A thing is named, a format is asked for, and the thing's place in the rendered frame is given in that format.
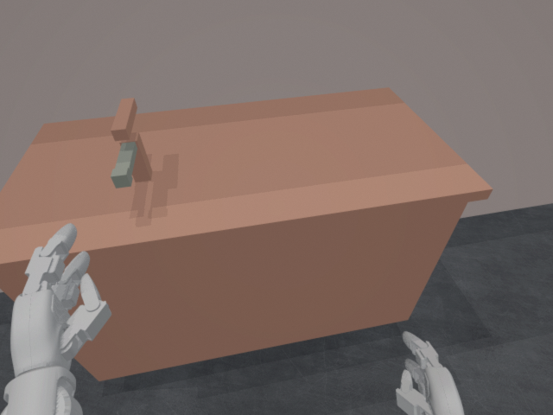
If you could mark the counter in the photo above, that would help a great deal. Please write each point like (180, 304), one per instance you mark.
(246, 226)

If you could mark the robot left forearm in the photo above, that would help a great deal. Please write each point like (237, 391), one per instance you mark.
(42, 391)

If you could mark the left robot hand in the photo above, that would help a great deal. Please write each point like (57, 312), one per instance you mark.
(40, 313)

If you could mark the right robot hand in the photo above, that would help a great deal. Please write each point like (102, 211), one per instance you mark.
(435, 383)

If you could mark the tap lever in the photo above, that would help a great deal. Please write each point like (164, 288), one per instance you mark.
(122, 174)

